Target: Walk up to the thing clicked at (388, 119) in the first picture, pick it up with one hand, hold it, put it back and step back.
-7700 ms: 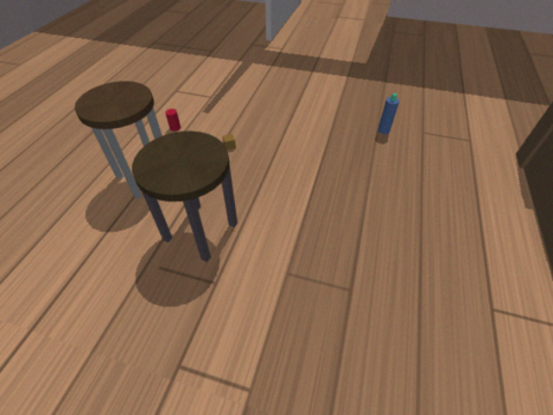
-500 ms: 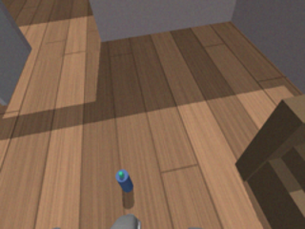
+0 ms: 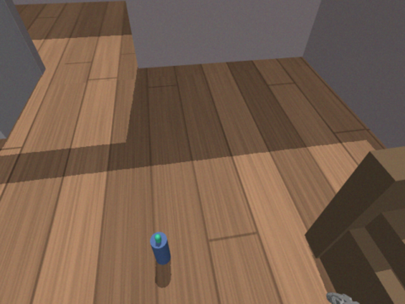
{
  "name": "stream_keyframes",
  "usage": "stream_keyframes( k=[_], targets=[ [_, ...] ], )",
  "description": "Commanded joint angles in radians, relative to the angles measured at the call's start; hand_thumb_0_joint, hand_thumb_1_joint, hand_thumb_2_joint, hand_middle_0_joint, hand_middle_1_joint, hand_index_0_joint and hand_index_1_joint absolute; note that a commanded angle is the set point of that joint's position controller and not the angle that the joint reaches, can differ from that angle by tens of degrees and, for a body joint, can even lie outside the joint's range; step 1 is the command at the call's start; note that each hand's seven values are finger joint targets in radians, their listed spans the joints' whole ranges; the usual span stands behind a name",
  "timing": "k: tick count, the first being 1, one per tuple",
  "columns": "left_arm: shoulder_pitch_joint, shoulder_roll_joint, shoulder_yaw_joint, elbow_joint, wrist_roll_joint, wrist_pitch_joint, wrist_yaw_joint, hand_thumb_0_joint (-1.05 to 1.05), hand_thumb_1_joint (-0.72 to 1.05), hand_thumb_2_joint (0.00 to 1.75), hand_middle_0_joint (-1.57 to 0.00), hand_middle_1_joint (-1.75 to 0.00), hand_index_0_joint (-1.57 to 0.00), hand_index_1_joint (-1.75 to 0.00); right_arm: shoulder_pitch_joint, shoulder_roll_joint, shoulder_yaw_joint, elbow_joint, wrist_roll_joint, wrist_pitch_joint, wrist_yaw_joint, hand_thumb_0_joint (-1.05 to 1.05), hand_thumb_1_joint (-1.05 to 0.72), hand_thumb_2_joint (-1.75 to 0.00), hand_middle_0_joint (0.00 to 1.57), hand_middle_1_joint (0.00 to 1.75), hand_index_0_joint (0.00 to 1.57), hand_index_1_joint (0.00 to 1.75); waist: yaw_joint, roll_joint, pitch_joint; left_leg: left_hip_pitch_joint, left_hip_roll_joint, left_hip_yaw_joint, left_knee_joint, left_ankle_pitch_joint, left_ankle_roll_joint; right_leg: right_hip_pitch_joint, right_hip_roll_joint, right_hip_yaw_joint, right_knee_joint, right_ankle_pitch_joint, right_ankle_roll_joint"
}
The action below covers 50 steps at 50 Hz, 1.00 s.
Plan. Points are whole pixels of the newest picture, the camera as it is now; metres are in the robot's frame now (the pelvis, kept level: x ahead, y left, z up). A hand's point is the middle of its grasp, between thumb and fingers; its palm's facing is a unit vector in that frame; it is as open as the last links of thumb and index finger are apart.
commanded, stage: walk up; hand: left
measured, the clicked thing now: (160, 247) +0.47 +0.20 -0.64
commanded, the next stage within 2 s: none
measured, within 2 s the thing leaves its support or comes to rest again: neither
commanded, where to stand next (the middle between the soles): +0.13 -0.01 m, yaw +0 degrees
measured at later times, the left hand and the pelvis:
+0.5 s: hand out of the picture +0.11 +0.24 -0.15, palm faces -0.03 -0.95 -0.32, open 7.4 cm; pelvis +0.03 -0.01 +0.01, yaw +0 degrees
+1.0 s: hand out of the picture +0.14 +0.25 -0.14, palm faces -0.03 -0.94 -0.35, open 7.4 cm; pelvis +0.05 -0.01 +0.01, yaw -1 degrees
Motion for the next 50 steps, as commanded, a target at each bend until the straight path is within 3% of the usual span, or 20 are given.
stream_keyframes(
  k=[1,4,9,13,15,18,21,25,29,35,42,50],
  targets=[
    [-0.059,0.195,0.042,-0.047,0.000,-0.039,0.007,0.00,0.90,0.90,-0.20,-0.30,-0.20,-0.30,-0.061,-0.229,-0.052,-0.035,-0.007,-0.023,-0.002,0.00,-0.90,-0.90,0.20,0.30,0.20,0.30,-0.026,0.008,0.011,0.065,0.090,-0.173,-0.199,-0.325,0.036,-0.143,-0.083,0.133,-0.226,-0.231,-0.067],
    [-0.078,0.204,0.045,-0.040,0.003,-0.044,0.008,0.00,0.90,0.90,-0.20,-0.30,-0.20,-0.30,-0.049,-0.221,-0.054,-0.013,-0.002,-0.025,0.000,0.00,-0.90,-0.90,0.20,0.30,0.20,0.30,-0.038,-0.034,-0.005,0.123,0.068,-0.143,-0.170,-0.220,0.023,-0.159,-0.103,0.157,-0.270,-0.239,-0.063],
    [-0.099,0.207,0.049,-0.043,0.006,-0.041,0.009,0.00,0.90,0.90,-0.20,-0.30,-0.20,-0.30,-0.030,-0.212,-0.059,0.018,-0.005,-0.022,-0.001,0.00,-0.90,-0.90,0.20,0.30,0.20,0.30,-0.046,-0.081,-0.012,0.186,0.039,-0.107,-0.147,-0.174,0.009,-0.203,-0.123,0.172,-0.332,-0.313,-0.058],
    [-0.102,0.196,0.051,-0.038,0.002,-0.040,0.013,0.00,0.90,0.90,-0.20,-0.30,-0.20,-0.30,-0.028,-0.200,-0.052,0.033,-0.007,-0.025,-0.003,0.00,-0.90,-0.90,0.20,0.30,0.20,0.30,-0.035,-0.064,-0.013,0.153,0.049,-0.119,-0.176,-0.131,0.009,-0.136,-0.115,0.150,-0.304,-0.222,-0.053],
    [-0.104,0.197,0.052,-0.034,0.001,-0.036,0.013,0.00,0.90,0.90,-0.20,-0.30,-0.20,-0.30,-0.025,-0.204,-0.053,0.041,-0.011,-0.025,-0.006,0.00,-0.90,-0.90,0.20,0.30,0.20,0.30,-0.033,-0.055,0.012,0.120,0.053,-0.137,-0.202,-0.173,0.008,-0.133,-0.107,0.146,-0.296,-0.232,-0.051],
    [-0.092,0.182,0.050,-0.032,-0.003,-0.034,0.013,0.00,0.90,0.90,-0.20,-0.30,-0.20,-0.30,-0.026,-0.210,-0.045,0.048,-0.010,-0.034,-0.008,0.00,-0.90,-0.90,0.20,0.30,0.20,0.30,-0.022,-0.004,-0.011,0.081,0.076,-0.165,-0.246,-0.175,0.017,-0.037,-0.093,0.115,-0.256,-0.102,-0.049],
    [-0.081,0.178,0.048,-0.017,-0.007,-0.033,0.014,0.00,0.90,0.90,-0.20,-0.30,-0.20,-0.30,-0.043,-0.212,-0.042,0.052,-0.009,-0.043,-0.013,0.00,-0.90,-0.90,0.20,0.30,0.20,0.30,-0.014,0.030,-0.034,0.081,0.093,-0.172,-0.261,-0.091,0.018,0.020,-0.087,0.092,-0.223,0.043,-0.046],
    [-0.100,0.183,0.045,-0.008,-0.012,-0.034,0.019,0.00,0.90,0.90,-0.20,-0.30,-0.20,-0.30,-0.023,-0.205,-0.041,0.066,-0.003,-0.046,-0.018,0.00,-0.90,-0.90,0.20,0.30,0.20,0.30,-0.021,0.030,-0.100,0.148,0.094,-0.133,-0.209,0.185,0.021,0.084,-0.105,0.089,-0.227,0.206,-0.042],
    [-0.120,0.188,0.043,-0.010,-0.014,-0.029,0.022,0.00,0.90,0.90,-0.20,-0.30,-0.20,-0.30,-0.021,-0.203,-0.045,0.067,0.000,-0.043,-0.024,0.00,-0.90,-0.90,0.20,0.30,0.20,0.30,-0.026,0.020,-0.148,0.216,0.093,-0.095,-0.171,0.321,0.027,0.103,-0.115,0.081,-0.221,0.293,-0.035],
    [-0.153,0.175,0.035,-0.001,-0.014,-0.021,0.022,0.00,0.90,0.90,-0.20,-0.30,-0.20,-0.30,-0.047,-0.202,-0.047,0.072,-0.001,-0.036,-0.027,0.00,-0.90,-0.90,0.20,0.30,0.20,0.30,-0.029,0.011,-0.109,0.210,0.100,-0.101,-0.212,0.257,0.023,0.078,-0.105,0.072,-0.232,0.217,-0.029],
    [-0.168,0.175,0.036,0.001,-0.008,-0.024,0.022,0.00,0.90,0.90,-0.20,-0.30,-0.20,-0.30,-0.070,-0.201,-0.049,0.070,-0.001,-0.034,-0.025,0.00,-0.90,-0.90,0.20,0.30,0.20,0.30,-0.036,-0.023,-0.125,0.255,0.095,-0.085,-0.206,0.275,0.024,0.079,-0.111,0.075,-0.252,0.257,-0.025],
    [-0.167,0.177,0.038,0.002,-0.003,-0.026,0.023,0.00,0.90,0.90,-0.20,-0.30,-0.20,-0.30,-0.086,-0.195,-0.045,0.066,-0.002,-0.028,-0.022,0.00,-0.90,-0.90,0.20,0.30,0.20,0.30,-0.036,-0.028,-0.109,0.251,0.085,-0.079,-0.218,0.217,0.020,0.082,-0.112,0.073,-0.273,0.235,-0.018]
  ],
)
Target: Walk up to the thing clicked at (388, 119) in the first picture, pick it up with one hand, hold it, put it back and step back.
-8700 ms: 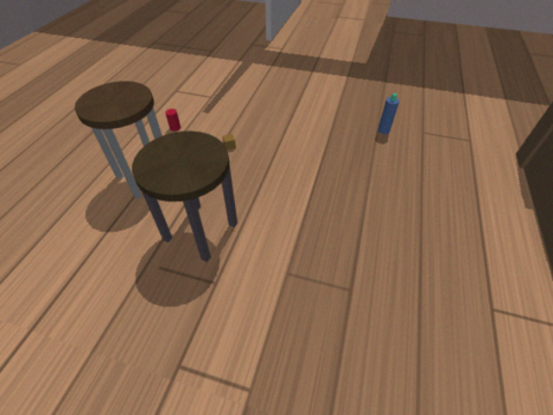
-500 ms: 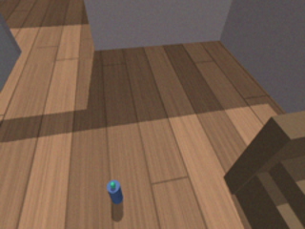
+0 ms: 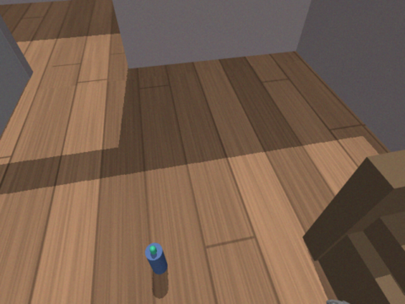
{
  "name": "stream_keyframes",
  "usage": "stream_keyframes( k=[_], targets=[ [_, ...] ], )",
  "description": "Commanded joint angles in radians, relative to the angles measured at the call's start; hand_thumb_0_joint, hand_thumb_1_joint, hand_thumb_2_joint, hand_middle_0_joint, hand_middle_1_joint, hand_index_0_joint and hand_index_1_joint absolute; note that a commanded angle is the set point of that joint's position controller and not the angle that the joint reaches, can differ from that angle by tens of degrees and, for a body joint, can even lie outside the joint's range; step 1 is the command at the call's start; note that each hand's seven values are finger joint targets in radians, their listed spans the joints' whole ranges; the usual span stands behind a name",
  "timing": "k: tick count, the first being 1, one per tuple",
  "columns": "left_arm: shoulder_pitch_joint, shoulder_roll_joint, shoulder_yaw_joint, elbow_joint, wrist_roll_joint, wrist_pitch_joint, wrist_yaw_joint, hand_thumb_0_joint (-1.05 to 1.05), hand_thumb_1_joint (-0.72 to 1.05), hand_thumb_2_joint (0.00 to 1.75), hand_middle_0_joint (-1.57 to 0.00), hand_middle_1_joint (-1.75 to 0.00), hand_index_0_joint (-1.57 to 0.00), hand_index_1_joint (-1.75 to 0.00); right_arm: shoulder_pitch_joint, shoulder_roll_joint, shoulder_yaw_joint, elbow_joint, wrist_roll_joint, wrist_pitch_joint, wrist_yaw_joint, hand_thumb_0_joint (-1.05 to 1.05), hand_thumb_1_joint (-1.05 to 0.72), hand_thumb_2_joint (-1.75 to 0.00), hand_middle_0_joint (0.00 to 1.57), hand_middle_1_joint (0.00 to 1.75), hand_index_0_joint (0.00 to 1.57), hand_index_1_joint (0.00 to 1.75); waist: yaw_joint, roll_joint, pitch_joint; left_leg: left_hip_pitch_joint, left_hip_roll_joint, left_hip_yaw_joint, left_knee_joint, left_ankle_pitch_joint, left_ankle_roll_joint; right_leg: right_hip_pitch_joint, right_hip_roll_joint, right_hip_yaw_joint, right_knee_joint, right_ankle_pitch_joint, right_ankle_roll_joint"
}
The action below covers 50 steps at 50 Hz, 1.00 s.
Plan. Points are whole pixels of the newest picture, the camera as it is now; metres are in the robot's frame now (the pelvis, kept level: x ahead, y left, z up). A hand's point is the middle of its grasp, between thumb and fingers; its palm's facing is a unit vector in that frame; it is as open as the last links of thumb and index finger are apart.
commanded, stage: walk up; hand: left
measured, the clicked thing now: (156, 257) +0.42 +0.21 -0.66
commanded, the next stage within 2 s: none
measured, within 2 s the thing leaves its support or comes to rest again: neither
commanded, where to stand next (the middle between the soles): +0.08 +0.00 m, yaw +0 degrees
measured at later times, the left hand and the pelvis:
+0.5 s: hand out of the picture +0.07 +0.25 -0.16, palm faces -0.02 -0.94 -0.34, open 7.4 cm; pelvis +0.00 +0.00 +0.00, yaw +0 degrees
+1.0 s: hand out of the picture +0.07 +0.31 -0.18, palm faces +0.00 -0.93 -0.36, open 7.4 cm; pelvis +0.07 +0.03 -0.01, yaw +0 degrees
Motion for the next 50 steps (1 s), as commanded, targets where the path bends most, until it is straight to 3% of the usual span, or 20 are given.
stream_keyframes(
  k=[1,19,32,33,34,35,36,37,38,39,40,41,43,44,45,46,47,48,49,50],
  targets=[
    [-0.041,0.211,0.039,-0.055,-0.002,-0.019,0.016,0.00,0.90,0.90,-0.20,-0.30,-0.20,-0.30,-0.045,-0.208,-0.039,-0.052,-0.003,-0.017,-0.009,0.00,-0.90,-0.90,0.20,0.30,0.20,0.30,-0.010,-0.016,-0.095,0.124,0.101,-0.079,-0.028,0.165,0.032,-0.070,-0.101,0.056,-0.066,0.183,-0.027],
    [-0.017,0.210,0.045,-0.066,-0.001,-0.014,0.014,0.00,0.90,0.90,-0.20,-0.30,-0.20,-0.30,-0.033,-0.208,-0.034,-0.048,-0.004,-0.013,-0.010,0.00,-0.90,-0.90,0.20,0.30,0.20,0.30,-0.009,0.012,-0.063,0.094,0.093,-0.094,-0.057,0.051,0.024,-0.078,-0.091,0.061,-0.082,0.103,-0.034],
    [-0.006,0.209,0.049,-0.070,-0.001,-0.010,0.013,0.00,0.90,0.90,-0.20,-0.30,-0.20,-0.30,-0.019,-0.213,-0.035,-0.050,-0.005,-0.019,-0.013,0.00,-0.90,-0.90,0.20,0.30,0.20,0.30,-0.005,0.010,-0.070,0.087,0.097,-0.101,-0.055,0.105,0.029,-0.053,-0.088,0.051,-0.070,0.124,-0.036],
    [0.056,0.250,0.067,-0.104,0.008,-0.020,0.002,0.00,0.90,0.90,-0.20,-0.30,-0.20,-0.30,0.061,-0.269,-0.069,-0.080,-0.015,-0.018,0.003,0.00,-0.90,-0.90,0.20,0.30,0.20,0.30,-0.005,0.017,-0.122,0.087,0.047,-0.080,-0.011,-0.299,0.074,-0.025,-0.053,0.043,-0.027,-0.213,-0.074],
    [0.077,0.258,0.073,-0.101,0.018,-0.020,-0.003,0.00,0.90,0.90,-0.20,-0.30,-0.20,-0.30,0.061,-0.274,-0.078,-0.085,-0.024,-0.016,0.009,0.00,-0.90,-0.90,0.20,0.30,0.20,0.30,0.002,0.016,-0.063,0.018,0.055,-0.104,-0.005,-0.462,0.084,-0.081,-0.073,0.087,-0.009,-0.354,-0.097],
    [0.101,0.264,0.079,-0.103,0.021,-0.021,-0.005,0.00,0.90,0.90,-0.20,-0.30,-0.20,-0.30,0.046,-0.272,-0.079,-0.099,-0.028,-0.013,0.013,0.00,-0.90,-0.90,0.20,0.30,0.20,0.30,0.013,0.007,-0.016,-0.045,0.054,-0.112,0.007,-0.508,0.083,-0.108,-0.088,0.123,-0.026,-0.427,-0.109],
    [0.113,0.266,0.083,-0.115,0.021,-0.023,-0.007,0.00,0.90,0.90,-0.20,-0.30,-0.20,-0.30,0.020,-0.257,-0.077,-0.122,-0.029,-0.010,0.020,0.00,-0.90,-0.90,0.20,0.30,0.20,0.30,0.028,-0.018,0.047,-0.143,0.036,-0.096,0.038,-0.499,0.073,-0.104,-0.106,0.159,-0.057,-0.469,-0.122],
    [0.147,0.279,0.091,-0.117,0.021,-0.028,-0.005,0.00,0.90,0.90,-0.20,-0.30,-0.20,-0.30,-0.015,-0.236,-0.076,-0.147,-0.031,-0.009,0.025,0.00,-0.90,-0.90,0.20,0.30,0.20,0.30,0.049,-0.070,0.096,-0.247,0.010,-0.049,0.114,-0.415,0.057,-0.054,-0.152,0.227,-0.123,-0.493,-0.146],
    [0.160,0.303,0.101,-0.126,0.026,-0.034,-0.001,0.00,0.90,0.90,-0.20,-0.30,-0.20,-0.30,-0.038,-0.212,-0.074,-0.168,-0.034,-0.010,0.030,0.00,-0.90,-0.90,0.20,0.30,0.20,0.30,0.067,-0.162,0.137,-0.342,-0.011,0.005,0.261,-0.272,0.034,0.007,-0.242,0.324,-0.202,-0.444,-0.184],
    [0.158,0.311,0.109,-0.148,0.030,-0.044,0.003,0.00,0.90,0.90,-0.20,-0.30,-0.20,-0.30,-0.038,-0.211,-0.076,-0.183,-0.039,-0.014,0.032,0.00,-0.90,-0.90,0.20,0.30,0.20,0.30,0.072,-0.157,0.164,-0.411,0.025,-0.028,0.337,-0.251,0.023,0.052,-0.298,0.357,-0.202,-0.250,-0.216],
    [0.170,0.300,0.109,-0.160,0.030,-0.049,0.005,0.00,0.90,0.90,-0.20,-0.30,-0.20,-0.30,-0.033,-0.210,-0.076,-0.194,-0.036,-0.019,0.034,0.00,-0.90,-0.90,0.20,0.30,0.20,0.30,0.069,-0.139,0.151,-0.429,0.035,-0.039,0.341,-0.263,0.028,0.113,-0.295,0.329,-0.157,-0.019,-0.231],
    [0.181,0.294,0.108,-0.167,0.025,-0.049,0.006,0.00,0.90,0.90,-0.20,-0.30,-0.20,-0.30,-0.023,-0.211,-0.076,-0.205,-0.036,-0.023,0.034,0.00,-0.90,-0.90,0.20,0.30,0.20,0.30,0.064,-0.133,0.122,-0.418,0.036,-0.038,0.334,-0.286,0.034,0.151,-0.276,0.293,-0.109,0.151,-0.223],
    [0.134,0.305,0.109,-0.208,0.025,-0.047,0.002,0.00,0.90,0.90,-0.20,-0.30,-0.20,-0.30,0.026,-0.201,-0.077,-0.222,-0.029,-0.031,0.038,0.00,-0.90,-0.90,0.20,0.30,0.20,0.30,0.033,-0.189,0.080,-0.279,0.042,-0.020,0.267,-0.308,0.037,0.077,-0.263,0.206,-0.064,0.240,-0.212],
    [0.080,0.302,0.106,-0.230,0.022,-0.042,-0.002,0.00,0.90,0.90,-0.20,-0.30,-0.20,-0.30,0.076,-0.199,-0.081,-0.205,-0.025,-0.034,0.038,0.00,-0.90,-0.90,0.20,0.30,0.20,0.30,-0.007,-0.205,0.064,-0.166,0.038,-0.006,0.186,-0.250,0.043,0.014,-0.239,0.147,-0.022,0.291,-0.190],
    [0.032,0.287,0.098,-0.245,0.012,-0.033,-0.001,0.00,0.90,0.90,-0.20,-0.30,-0.20,-0.30,0.155,-0.194,-0.086,-0.175,-0.020,-0.039,0.032,0.00,-0.90,-0.90,0.20,0.30,0.20,0.30,-0.054,-0.177,0.028,-0.019,0.009,0.027,0.067,-0.114,0.041,-0.047,-0.187,0.066,0.089,0.356,-0.155],
    [0.038,0.242,0.084,-0.247,-0.002,-0.026,0.003,0.00,0.90,0.90,-0.20,-0.30,-0.20,-0.30,0.224,-0.227,-0.101,-0.141,-0.022,-0.043,0.020,0.00,-0.90,-0.90,0.20,0.30,0.20,0.30,-0.084,-0.079,-0.029,0.152,-0.013,0.025,0.003,0.026,0.047,-0.134,-0.099,-0.022,0.272,0.372,-0.101],
    [0.074,0.166,0.065,-0.268,-0.013,-0.022,0.007,0.00,0.90,0.90,-0.20,-0.30,-0.20,-0.30,0.295,-0.316,-0.128,-0.137,-0.028,-0.045,0.004,0.00,-0.90,-0.90,0.20,0.30,0.20,0.30,-0.110,0.168,-0.105,0.313,0.184,-0.243,-0.069,0.237,0.103,-0.302,0.016,-0.080,0.550,0.137,-0.029],
    [0.139,0.154,0.061,-0.248,-0.019,-0.008,0.018,0.00,0.90,0.90,-0.20,-0.30,-0.20,-0.30,0.298,-0.368,-0.133,-0.157,-0.026,-0.051,-0.008,0.00,-0.90,-0.90,0.20,0.30,0.20,0.30,-0.080,0.208,-0.128,0.342,0.312,-0.467,-0.069,0.331,0.166,-0.380,0.116,0.043,0.597,-0.309,-0.027],
    [0.170,0.214,0.069,-0.222,-0.019,0.003,0.027,0.00,0.90,0.90,-0.20,-0.30,-0.20,-0.30,0.235,-0.371,-0.132,-0.173,-0.014,-0.053,-0.011,0.00,-0.90,-0.90,0.20,0.30,0.20,0.30,-0.048,0.157,-0.112,0.252,0.359,-0.473,-0.033,0.338,0.252,-0.335,0.042,0.110,0.661,-0.355,-0.050],
    [0.158,0.229,0.067,-0.218,-0.020,0.000,0.027,0.00,0.90,0.90,-0.20,-0.30,-0.20,-0.30,0.209,-0.340,-0.123,-0.182,-0.006,-0.049,-0.014,0.00,-0.90,-0.90,0.20,0.30,0.20,0.30,-0.040,0.135,-0.077,0.201,0.336,-0.406,-0.008,0.460,0.277,-0.337,0.023,0.103,0.727,-0.348,-0.056]
  ],
)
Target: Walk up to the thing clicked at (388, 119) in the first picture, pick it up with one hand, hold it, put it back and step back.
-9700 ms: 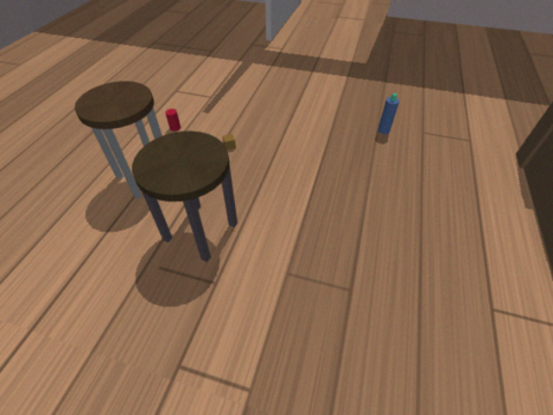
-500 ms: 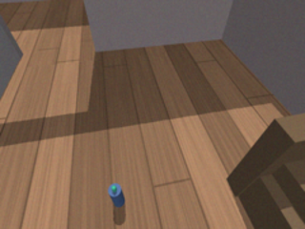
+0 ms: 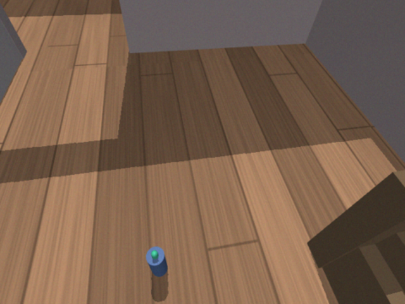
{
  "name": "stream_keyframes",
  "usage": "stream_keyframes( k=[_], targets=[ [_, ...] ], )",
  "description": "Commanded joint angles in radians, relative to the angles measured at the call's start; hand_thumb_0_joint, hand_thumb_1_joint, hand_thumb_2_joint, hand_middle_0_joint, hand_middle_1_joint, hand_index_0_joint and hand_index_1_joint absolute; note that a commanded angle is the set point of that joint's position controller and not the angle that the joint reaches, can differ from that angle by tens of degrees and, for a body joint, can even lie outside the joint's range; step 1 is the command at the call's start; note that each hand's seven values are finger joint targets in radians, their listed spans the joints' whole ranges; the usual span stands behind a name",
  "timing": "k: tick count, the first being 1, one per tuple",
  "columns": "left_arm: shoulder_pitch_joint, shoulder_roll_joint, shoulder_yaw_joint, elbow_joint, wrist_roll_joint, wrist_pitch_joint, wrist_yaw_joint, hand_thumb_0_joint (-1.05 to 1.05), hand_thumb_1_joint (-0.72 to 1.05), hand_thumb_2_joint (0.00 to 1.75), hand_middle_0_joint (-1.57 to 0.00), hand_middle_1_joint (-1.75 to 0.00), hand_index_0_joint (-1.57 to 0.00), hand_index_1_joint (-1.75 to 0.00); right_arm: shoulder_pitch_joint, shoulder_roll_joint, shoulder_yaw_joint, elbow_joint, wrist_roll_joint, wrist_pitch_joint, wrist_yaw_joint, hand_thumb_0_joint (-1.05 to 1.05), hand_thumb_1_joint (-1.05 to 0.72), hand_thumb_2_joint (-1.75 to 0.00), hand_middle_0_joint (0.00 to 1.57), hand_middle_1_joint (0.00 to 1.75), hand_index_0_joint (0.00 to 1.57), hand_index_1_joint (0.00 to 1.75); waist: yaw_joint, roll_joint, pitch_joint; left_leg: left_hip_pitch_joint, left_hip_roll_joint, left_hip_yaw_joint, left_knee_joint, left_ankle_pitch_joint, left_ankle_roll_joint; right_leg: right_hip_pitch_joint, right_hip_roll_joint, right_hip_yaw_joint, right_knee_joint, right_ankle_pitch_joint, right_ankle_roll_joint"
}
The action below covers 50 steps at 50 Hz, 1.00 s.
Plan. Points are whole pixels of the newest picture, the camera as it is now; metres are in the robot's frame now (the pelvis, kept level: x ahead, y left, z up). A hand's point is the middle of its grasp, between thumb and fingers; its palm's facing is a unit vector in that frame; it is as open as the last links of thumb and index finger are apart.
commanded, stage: walk up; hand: left
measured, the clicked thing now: (157, 261) +0.35 +0.17 -0.64
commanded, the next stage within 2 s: none
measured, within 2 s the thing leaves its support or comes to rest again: neither
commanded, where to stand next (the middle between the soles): +0.01 -0.04 m, yaw +0 degrees
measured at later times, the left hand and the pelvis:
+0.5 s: hand out of the picture +0.13 +0.23 -0.14, palm faces -0.03 -0.91 -0.41, open 7.4 cm; pelvis +0.01 -0.03 +0.00, yaw +0 degrees
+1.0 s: hand out of the picture -0.02 +0.23 -0.16, palm faces +0.02 -0.94 -0.34, open 7.4 cm; pelvis -0.04 -0.04 +0.00, yaw +2 degrees
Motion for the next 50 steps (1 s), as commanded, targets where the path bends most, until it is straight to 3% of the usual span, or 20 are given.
stream_keyframes(
  k=[1,3,9,14,16,17,19,20,24,26,32,34,36,37,38,39,42,46,48,50],
  targets=[
    [-0.030,0.176,0.023,-0.113,-0.025,-0.025,0.025,0.00,0.90,0.90,-0.20,-0.30,-0.20,-0.30,0.044,-0.270,-0.056,-0.072,0.016,-0.018,-0.039,0.00,-0.90,-0.90,0.20,0.30,0.20,0.30,-0.033,0.164,-0.134,0.243,0.293,-0.297,-0.185,0.644,0.196,-0.265,0.017,0.077,0.324,-0.080,-0.046],
    [0.011,0.150,0.017,-0.088,-0.034,-0.013,0.017,0.00,0.90,0.90,-0.20,-0.30,-0.20,-0.30,-0.034,-0.205,-0.024,-0.097,0.019,-0.027,-0.049,0.00,-0.90,-0.90,0.20,0.30,0.20,0.30,0.009,0.154,-0.115,0.192,0.237,-0.173,-0.180,0.680,0.131,-0.233,0.000,0.091,0.248,-0.018,-0.041],
    [-0.059,0.137,0.021,-0.115,-0.028,0.020,0.026,0.00,0.90,0.90,-0.20,-0.30,-0.20,-0.30,-0.030,-0.243,-0.033,-0.114,0.028,0.018,-0.068,0.00,-0.90,-0.90,0.20,0.30,0.20,0.30,-0.022,0.208,-0.074,0.125,0.235,-0.109,-0.120,0.878,0.162,-0.204,0.038,-0.009,0.106,0.082,-0.004],
    [-0.065,0.154,0.039,-0.145,-0.006,0.033,0.019,0.00,0.90,0.90,-0.20,-0.30,-0.20,-0.30,-0.073,-0.239,-0.041,-0.175,0.038,0.053,-0.066,0.00,-0.90,-0.90,0.20,0.30,0.20,0.30,-0.016,0.192,-0.149,0.108,0.214,-0.133,-0.001,0.723,0.142,-0.139,0.024,-0.061,-0.075,0.159,-0.029],
    [-0.055,0.168,0.050,-0.152,0.007,0.030,0.012,0.00,0.90,0.90,-0.20,-0.30,-0.20,-0.30,-0.090,-0.230,-0.041,-0.197,0.048,0.063,-0.065,0.00,-0.90,-0.90,0.20,0.30,0.20,0.30,0.004,0.110,-0.175,0.079,0.178,-0.129,0.086,0.583,0.096,-0.069,0.001,-0.046,-0.224,0.397,-0.058],
    [-0.072,0.214,0.063,-0.171,0.013,0.025,0.013,0.00,0.90,0.90,-0.20,-0.30,-0.20,-0.30,-0.081,-0.205,-0.037,-0.205,0.059,0.064,-0.065,0.00,-0.90,-0.90,0.20,0.30,0.20,0.30,0.007,-0.016,-0.206,0.056,0.104,-0.089,0.209,0.433,0.049,-0.048,-0.094,0.056,-0.255,0.729,-0.109],
    [-0.138,0.256,0.067,-0.226,0.009,0.024,0.015,0.00,0.90,0.90,-0.20,-0.30,-0.20,-0.30,-0.047,-0.153,-0.020,-0.206,0.064,0.080,-0.078,0.00,-0.90,-0.90,0.20,0.30,0.20,0.30,0.018,-0.236,-0.181,-0.126,-0.127,-0.066,0.544,-0.414,-0.009,-0.019,-0.331,0.309,-0.320,1.085,-0.314],
    [-0.138,0.271,0.070,-0.248,0.023,0.022,0.017,0.00,0.90,0.90,-0.20,-0.30,-0.20,-0.30,-0.012,-0.172,-0.028,-0.203,0.048,0.090,-0.086,0.00,-0.90,-0.90,0.20,0.30,0.20,0.30,0.011,-0.245,-0.170,-0.104,-0.092,-0.133,0.656,-0.483,-0.012,-0.093,-0.370,0.369,-0.308,1.073,-0.352],
    [-0.216,0.175,0.068,-0.324,0.024,0.038,0.022,0.00,0.90,0.90,-0.20,-0.30,-0.20,-0.30,0.037,-0.204,-0.036,-0.191,0.049,0.087,-0.081,0.00,-0.90,-0.90,0.20,0.30,0.20,0.30,-0.013,-0.127,-0.192,-0.191,-0.126,-0.165,0.817,-0.317,-0.041,-0.068,-0.198,0.122,-0.254,0.903,-0.259],
    [-0.210,0.160,0.073,-0.366,0.037,0.044,0.018,0.00,0.90,0.90,-0.20,-0.30,-0.20,-0.30,0.067,-0.213,-0.034,-0.196,0.046,0.078,-0.093,0.00,-0.90,-0.90,0.20,0.30,0.20,0.30,0.002,-0.105,-0.229,-0.211,-0.116,-0.131,0.789,-0.291,-0.058,-0.009,-0.188,0.100,-0.234,0.875,-0.271],
    [-0.105,0.172,0.088,-0.364,0.052,0.056,0.000,0.00,0.90,0.90,-0.20,-0.30,-0.20,-0.30,0.078,-0.200,-0.019,-0.186,0.021,0.034,-0.096,0.00,-0.90,-0.90,0.20,0.30,0.20,0.30,0.062,-0.191,-0.262,-0.177,-0.018,-0.046,0.180,-0.288,-0.053,0.156,-0.195,0.154,-0.266,0.353,-0.242],
    [-0.104,0.198,0.085,-0.349,0.030,0.061,-0.006,0.00,0.90,0.90,-0.20,-0.30,-0.20,-0.30,0.108,-0.197,-0.023,-0.164,0.002,0.024,-0.087,0.00,-0.90,-0.90,0.20,0.30,0.20,0.30,0.029,-0.176,-0.235,-0.035,-0.017,-0.039,-0.038,-0.180,-0.027,0.058,-0.215,0.180,-0.232,0.351,-0.217],
    [-0.099,0.171,0.063,-0.333,0.008,0.064,-0.007,0.00,0.90,0.90,-0.20,-0.30,-0.20,-0.30,0.106,-0.211,-0.032,-0.154,-0.017,0.015,-0.079,0.00,-0.90,-0.90,0.20,0.30,0.20,0.30,-0.001,-0.034,-0.162,0.121,0.029,-0.127,-0.195,-0.045,0.014,-0.195,-0.183,0.139,-0.161,0.287,-0.122],
    [-0.105,0.129,0.054,-0.334,-0.004,0.058,-0.009,0.00,0.90,0.90,-0.20,-0.30,-0.20,-0.30,0.053,-0.285,-0.046,-0.176,-0.032,0.014,-0.075,0.00,-0.90,-0.90,0.20,0.30,0.20,0.30,0.013,0.213,-0.115,0.100,0.241,-0.457,-0.268,-0.100,0.090,-0.356,-0.059,0.044,-0.007,0.074,-0.050],
    [-0.175,0.167,0.075,-0.330,-0.002,0.052,0.000,0.00,0.90,0.90,-0.20,-0.30,-0.20,-0.30,-0.048,-0.361,-0.052,-0.208,-0.027,0.012,-0.066,0.00,-0.90,-0.90,0.20,0.30,0.20,0.30,-0.006,0.271,-0.026,-0.127,0.384,-0.566,-0.293,-0.082,0.207,-0.335,0.052,0.002,0.176,-0.103,-0.015],
    [-0.216,0.212,0.092,-0.326,0.008,0.049,0.004,0.00,0.90,0.90,-0.20,-0.30,-0.20,-0.30,-0.093,-0.369,-0.059,-0.220,-0.015,0.006,-0.069,0.00,-0.90,-0.90,0.20,0.30,0.20,0.30,-0.021,0.271,0.023,-0.256,0.461,-0.601,-0.304,-0.021,0.286,-0.249,0.015,0.098,0.349,-0.094,-0.019],
    [-0.115,0.159,0.079,-0.262,-0.017,0.035,-0.008,0.00,0.90,0.90,-0.20,-0.30,-0.20,-0.30,-0.101,-0.227,-0.013,-0.225,-0.019,-0.009,-0.071,0.00,-0.90,-0.90,0.20,0.30,0.20,0.30,0.037,0.158,-0.028,-0.039,0.218,-0.217,-0.160,0.362,0.175,-0.307,0.091,0.124,0.348,0.002,-0.029],
    [-0.105,0.176,0.056,-0.237,-0.006,-0.014,-0.013,0.00,0.90,0.90,-0.20,-0.30,-0.20,-0.30,-0.018,-0.257,-0.039,-0.218,-0.029,0.012,-0.035,0.00,-0.90,-0.90,0.20,0.30,0.20,0.30,-0.064,0.293,-0.086,0.133,0.142,-0.181,-0.187,-0.130,0.150,-0.292,0.056,-0.062,0.034,0.006,0.020],
    [-0.063,0.191,0.062,-0.225,-0.003,-0.048,0.001,0.00,0.90,0.90,-0.20,-0.30,-0.20,-0.30,0.055,-0.274,-0.060,-0.234,-0.047,0.041,-0.010,0.00,-0.90,-0.90,0.20,0.30,0.20,0.30,-0.096,0.304,-0.105,0.199,0.150,-0.184,-0.129,-0.138,0.182,-0.267,0.060,-0.102,-0.130,-0.057,0.019],
    [0.090,0.181,0.067,-0.173,0.002,-0.080,0.023,0.00,0.90,0.90,-0.20,-0.30,-0.20,-0.30,0.025,-0.267,-0.062,-0.260,-0.040,0.063,0.010,0.00,-0.90,-0.90,0.20,0.30,0.20,0.30,-0.023,0.211,-0.139,0.185,0.125,-0.116,0.072,0.027,0.158,-0.091,0.075,-0.151,-0.450,0.120,0.008]
  ],
)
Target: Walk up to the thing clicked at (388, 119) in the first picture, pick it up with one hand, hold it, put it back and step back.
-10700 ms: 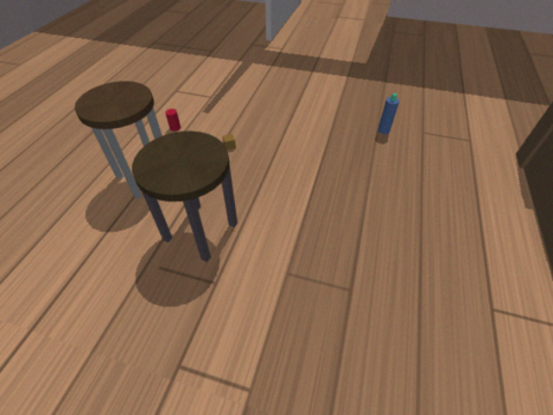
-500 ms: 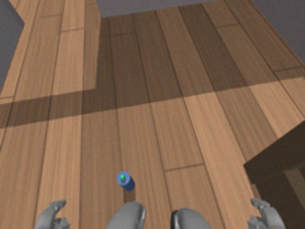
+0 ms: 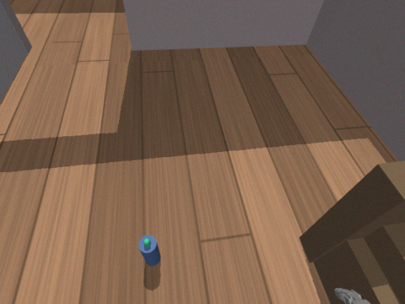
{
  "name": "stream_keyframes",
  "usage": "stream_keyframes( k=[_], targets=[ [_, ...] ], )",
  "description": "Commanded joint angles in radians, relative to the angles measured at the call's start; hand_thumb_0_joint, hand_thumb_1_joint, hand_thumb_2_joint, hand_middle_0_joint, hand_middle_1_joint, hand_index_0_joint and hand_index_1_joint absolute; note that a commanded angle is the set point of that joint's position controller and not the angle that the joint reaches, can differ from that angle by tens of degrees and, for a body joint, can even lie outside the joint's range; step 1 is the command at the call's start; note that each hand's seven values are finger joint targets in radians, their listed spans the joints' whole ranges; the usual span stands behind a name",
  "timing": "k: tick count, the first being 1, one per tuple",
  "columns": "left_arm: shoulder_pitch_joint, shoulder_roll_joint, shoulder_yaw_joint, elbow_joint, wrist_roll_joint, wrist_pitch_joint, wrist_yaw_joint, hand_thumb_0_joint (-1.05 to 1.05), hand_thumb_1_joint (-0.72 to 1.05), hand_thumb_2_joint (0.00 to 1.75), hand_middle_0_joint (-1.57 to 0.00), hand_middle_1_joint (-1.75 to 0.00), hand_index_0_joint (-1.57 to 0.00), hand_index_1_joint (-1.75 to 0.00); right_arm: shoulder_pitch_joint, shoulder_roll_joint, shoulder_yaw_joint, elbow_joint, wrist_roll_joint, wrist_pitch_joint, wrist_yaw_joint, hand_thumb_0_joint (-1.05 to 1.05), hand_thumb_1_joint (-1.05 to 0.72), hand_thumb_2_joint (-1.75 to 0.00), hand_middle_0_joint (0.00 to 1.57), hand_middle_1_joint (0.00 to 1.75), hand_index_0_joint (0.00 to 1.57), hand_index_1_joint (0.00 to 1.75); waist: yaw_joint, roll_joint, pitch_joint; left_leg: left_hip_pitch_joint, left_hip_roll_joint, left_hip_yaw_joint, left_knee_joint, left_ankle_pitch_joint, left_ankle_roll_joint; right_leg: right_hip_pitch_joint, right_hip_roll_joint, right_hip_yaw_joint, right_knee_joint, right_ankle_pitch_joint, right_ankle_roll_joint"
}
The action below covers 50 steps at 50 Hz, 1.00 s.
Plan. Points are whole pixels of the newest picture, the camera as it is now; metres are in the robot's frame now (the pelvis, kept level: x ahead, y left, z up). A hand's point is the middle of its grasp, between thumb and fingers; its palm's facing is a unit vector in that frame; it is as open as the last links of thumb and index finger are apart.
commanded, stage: walk up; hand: left
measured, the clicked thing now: (149, 249) +0.40 +0.20 -0.64
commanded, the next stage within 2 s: none
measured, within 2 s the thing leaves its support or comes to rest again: neither
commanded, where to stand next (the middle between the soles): +0.06 +0.00 m, yaw -2 degrees
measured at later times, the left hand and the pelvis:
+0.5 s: hand out of the picture +0.07 +0.34 -0.17, palm faces -0.03 -0.92 -0.40, open 7.4 cm; pelvis +0.00 +0.05 -0.02, yaw -1 degrees
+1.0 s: hand out of the picture +0.01 +0.28 -0.14, palm faces -0.08 -0.90 -0.43, open 7.4 cm; pelvis -0.06 +0.01 -0.01, yaw -3 degrees
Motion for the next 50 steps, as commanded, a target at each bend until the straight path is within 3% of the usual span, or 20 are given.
stream_keyframes(
  k=[1,2,4,8,12,17,18,19,20,21,22,25,33,36,38,39,42,43,46,50],
  targets=[
    [0.162,0.231,0.072,-0.036,0.008,-0.108,0.051,0.00,0.90,0.90,-0.20,-0.30,-0.20,-0.30,0.013,-0.206,-0.073,-0.106,0.007,0.018,0.023,0.00,-0.90,-0.90,0.20,0.30,0.20,0.30,0.026,0.066,-0.146,0.016,0.048,-0.057,0.209,0.138,0.119,0.224,-0.009,-0.014,-0.454,0.237,-0.013],
    [0.198,0.319,0.093,-0.033,0.019,-0.118,0.059,0.00,0.90,0.90,-0.20,-0.30,-0.20,-0.30,0.006,-0.139,-0.048,-0.149,0.021,0.014,0.027,0.00,-0.90,-0.90,0.20,0.30,0.20,0.30,0.041,-0.133,-0.104,-0.315,-0.037,-0.045,0.369,-0.088,0.059,0.392,-0.201,0.348,-0.440,0.304,-0.077],
    [0.137,0.400,0.108,-0.073,0.025,-0.110,0.065,0.00,0.90,0.90,-0.20,-0.30,-0.20,-0.30,-0.076,-0.231,-0.072,-0.174,0.016,0.018,0.014,0.00,-0.90,-0.90,0.20,0.30,0.20,0.30,0.059,-0.054,0.011,-0.471,0.044,-0.159,0.454,-0.233,0.017,0.208,-0.482,0.653,-0.454,0.120,-0.323],
    [0.119,0.287,0.073,-0.089,-0.001,-0.128,0.064,0.00,0.90,0.90,-0.20,-0.30,-0.20,-0.30,-0.030,-0.225,-0.090,-0.144,0.023,0.006,0.040,0.00,-0.90,-0.90,0.20,0.30,0.20,0.30,0.009,-0.062,0.071,-0.419,0.033,-0.150,0.410,-0.051,-0.011,0.178,-0.266,0.251,-0.387,0.423,-0.206],
    [0.013,0.249,0.045,-0.140,0.021,-0.120,0.052,0.00,0.90,0.90,-0.20,-0.30,-0.20,-0.30,-0.017,-0.164,-0.079,-0.102,0.050,0.009,0.035,0.00,-0.90,-0.90,0.20,0.30,0.20,0.30,-0.017,-0.165,0.049,-0.121,0.024,-0.051,0.200,0.037,-0.031,-0.080,-0.163,0.015,-0.323,0.621,-0.172],
    [-0.030,0.220,0.032,-0.184,-0.004,-0.041,0.045,0.00,0.90,0.90,-0.20,-0.30,-0.20,-0.30,0.083,-0.184,-0.085,-0.015,0.064,-0.016,-0.011,0.00,-0.90,-0.90,0.20,0.30,0.20,0.30,-0.046,-0.160,-0.042,0.130,-0.060,0.047,-0.023,0.333,-0.019,-0.149,-0.075,0.005,-0.016,0.514,-0.114],
    [0.002,0.181,0.021,-0.187,-0.005,-0.026,0.045,0.00,0.90,0.90,-0.20,-0.30,-0.20,-0.30,0.121,-0.223,-0.093,-0.002,0.058,-0.023,-0.022,0.00,-0.90,-0.90,0.20,0.30,0.20,0.30,-0.062,-0.063,-0.066,0.159,-0.008,-0.006,-0.062,0.386,-0.008,-0.166,-0.047,0.025,0.082,0.348,-0.096],
    [0.071,0.136,0.012,-0.188,-0.013,-0.013,0.045,0.00,0.90,0.90,-0.20,-0.30,-0.20,-0.30,0.144,-0.296,-0.107,-0.003,0.045,-0.036,-0.031,0.00,-0.90,-0.90,0.20,0.30,0.20,0.30,-0.052,0.144,-0.135,0.162,0.182,-0.224,-0.132,0.507,0.034,-0.179,0.026,0.010,0.248,0.088,-0.064],
    [0.107,0.158,0.020,-0.174,-0.022,0.005,0.053,0.00,0.90,0.90,-0.20,-0.30,-0.20,-0.30,0.123,-0.346,-0.108,-0.024,0.055,-0.039,-0.034,0.00,-0.90,-0.90,0.20,0.30,0.20,0.30,-0.035,0.186,-0.202,0.100,0.368,-0.527,-0.218,0.463,0.163,-0.154,0.083,0.084,0.398,-0.144,-0.047],
    [0.103,0.200,0.029,-0.142,-0.017,0.021,0.064,0.00,0.90,0.90,-0.20,-0.30,-0.20,-0.30,0.045,-0.379,-0.118,-0.041,0.057,-0.040,-0.038,0.00,-0.90,-0.90,0.20,0.30,0.20,0.30,-0.026,0.211,-0.193,0.018,0.415,-0.628,-0.270,0.232,0.246,-0.137,0.045,0.139,0.492,-0.151,-0.055],
    [0.086,0.232,0.038,-0.128,-0.013,0.023,0.061,0.00,0.90,0.90,-0.20,-0.30,-0.20,-0.30,-0.006,-0.348,-0.113,-0.053,0.057,-0.039,-0.045,0.00,-0.90,-0.90,0.20,0.30,0.20,0.30,-0.012,0.178,-0.143,-0.037,0.385,-0.567,-0.278,0.148,0.247,-0.154,0.019,0.147,0.533,-0.109,-0.054],
    [0.116,0.233,0.056,-0.106,-0.012,0.028,0.039,0.00,0.90,0.90,-0.20,-0.30,-0.20,-0.30,-0.054,-0.294,-0.096,-0.067,0.048,-0.040,-0.057,0.00,-0.90,-0.90,0.20,0.30,0.20,0.30,0.020,0.189,-0.118,-0.100,0.250,-0.296,-0.213,0.131,0.160,-0.172,0.024,0.134,0.548,-0.019,-0.050],
    [0.128,0.220,0.092,-0.124,0.026,0.042,-0.025,0.00,0.90,0.90,-0.20,-0.30,-0.20,-0.30,-0.010,-0.339,-0.119,-0.082,0.016,-0.037,-0.068,0.00,-0.90,-0.90,0.20,0.30,0.20,0.30,0.015,0.307,-0.139,-0.142,0.276,-0.268,-0.244,-0.218,0.181,-0.071,-0.010,-0.010,0.166,-0.129,-0.035],
    [0.222,0.207,0.115,-0.068,0.046,0.029,-0.031,0.00,0.90,0.90,-0.20,-0.30,-0.20,-0.30,-0.014,-0.298,-0.102,-0.084,0.012,-0.016,-0.066,0.00,-0.90,-0.90,0.20,0.30,0.20,0.30,0.061,0.168,-0.103,-0.352,0.185,-0.155,-0.070,-0.266,0.104,0.152,0.019,-0.038,-0.165,0.012,-0.071],
    [0.027,0.332,0.119,-0.186,0.049,0.023,-0.011,0.00,0.90,0.90,-0.20,-0.30,-0.20,-0.30,-0.043,-0.138,-0.053,-0.117,0.054,0.005,-0.078,0.00,-0.90,-0.90,0.20,0.30,0.20,0.30,0.039,-0.177,0.094,-0.504,-0.097,-0.030,0.379,-0.272,-0.016,-0.176,-0.329,0.499,-0.407,0.125,-0.166],
    [-0.037,0.381,0.113,-0.216,0.050,0.020,-0.006,0.00,0.90,0.90,-0.20,-0.30,-0.20,-0.30,-0.078,-0.230,-0.085,-0.105,0.055,0.009,-0.094,0.00,-0.90,-0.90,0.20,0.30,0.20,0.30,0.056,-0.149,0.105,-0.368,-0.082,-0.152,0.529,-0.277,-0.006,-0.350,-0.399,0.554,-0.448,0.166,-0.265],
    [-0.123,0.220,0.075,-0.209,0.036,-0.003,0.014,0.00,0.90,0.90,-0.20,-0.30,-0.20,-0.30,0.061,-0.205,-0.076,-0.045,0.077,0.001,-0.072,0.00,-0.90,-0.90,0.20,0.30,0.20,0.30,-0.049,-0.037,0.046,-0.326,-0.128,-0.169,0.649,-0.127,0.005,-0.162,-0.191,0.178,-0.223,0.684,-0.186],
    [-0.118,0.217,0.081,-0.202,0.030,-0.004,0.021,0.00,0.90,0.90,-0.20,-0.30,-0.20,-0.30,0.111,-0.180,-0.064,-0.041,0.081,0.002,-0.071,0.00,-0.90,-0.90,0.20,0.30,0.20,0.30,-0.062,-0.093,-0.022,-0.358,-0.134,-0.163,0.659,-0.093,0.001,-0.063,-0.169,0.127,-0.205,0.705,-0.163],
    [-0.044,0.213,0.079,-0.207,0.031,-0.026,0.028,0.00,0.90,0.90,-0.20,-0.30,-0.20,-0.30,0.085,-0.213,-0.059,-0.062,0.073,-0.009,-0.066,0.00,-0.90,-0.90,0.20,0.30,0.20,0.30,0.008,-0.096,-0.145,-0.381,-0.089,-0.139,0.524,-0.121,-0.022,0.174,-0.236,0.222,-0.189,0.507,-0.227],
    [0.068,0.228,0.081,-0.172,0.020,-0.045,0.042,0.00,0.90,0.90,-0.20,-0.30,-0.20,-0.30,-0.013,-0.209,-0.047,-0.087,0.047,-0.027,-0.054,0.00,-0.90,-0.90,0.20,0.30,0.20,0.30,0.084,-0.108,-0.154,-0.378,-0.028,-0.133,0.242,-0.202,-0.018,0.328,-0.311,0.286,-0.166,0.552,-0.267]
  ],
)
